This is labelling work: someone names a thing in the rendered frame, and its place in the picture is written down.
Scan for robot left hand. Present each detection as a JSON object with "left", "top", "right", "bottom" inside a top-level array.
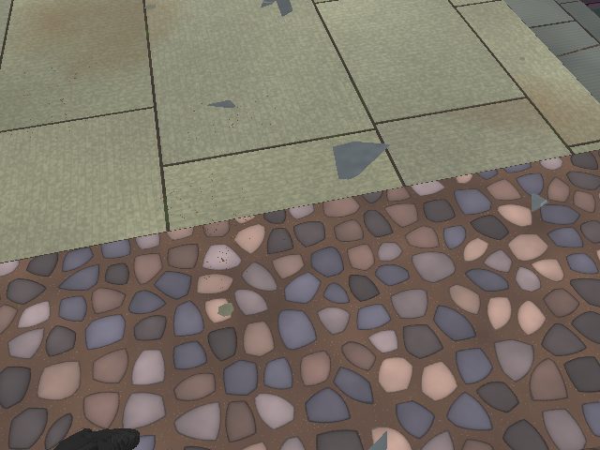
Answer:
[{"left": 53, "top": 428, "right": 140, "bottom": 450}]

